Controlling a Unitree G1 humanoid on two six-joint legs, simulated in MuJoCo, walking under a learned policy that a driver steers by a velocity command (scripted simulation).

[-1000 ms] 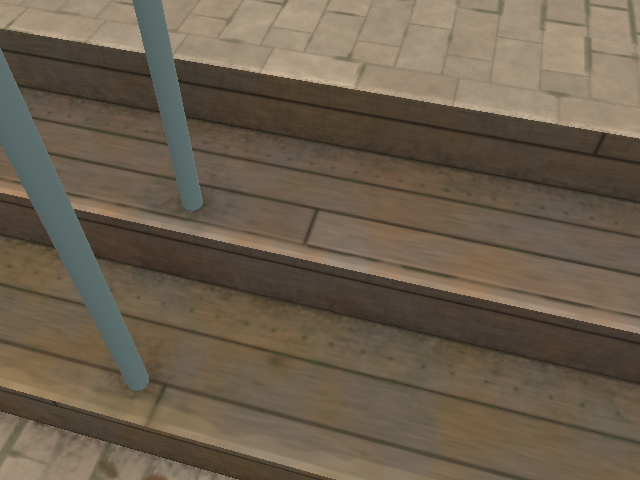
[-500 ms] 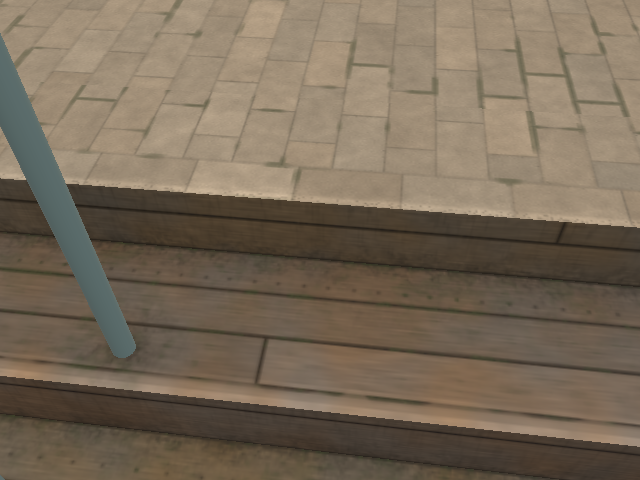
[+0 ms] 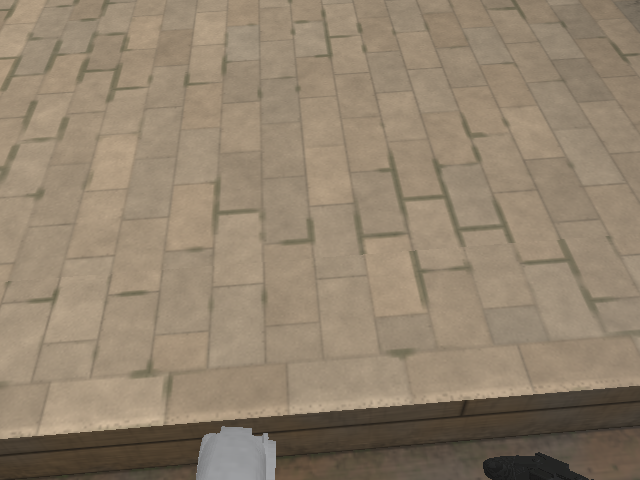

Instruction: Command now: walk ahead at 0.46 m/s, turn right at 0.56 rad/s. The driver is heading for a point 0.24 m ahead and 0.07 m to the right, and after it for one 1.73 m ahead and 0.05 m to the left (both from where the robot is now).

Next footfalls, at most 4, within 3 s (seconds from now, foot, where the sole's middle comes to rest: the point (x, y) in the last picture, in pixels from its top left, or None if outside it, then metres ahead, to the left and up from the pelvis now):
0.18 left None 0.33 0.10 -0.60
0.52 right None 0.34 -0.16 -0.60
2.56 left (353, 327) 0.68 -0.01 -0.44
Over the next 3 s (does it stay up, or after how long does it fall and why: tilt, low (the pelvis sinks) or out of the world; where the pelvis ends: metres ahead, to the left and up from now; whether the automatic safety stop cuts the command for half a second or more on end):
stays up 0.74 -0.12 0.33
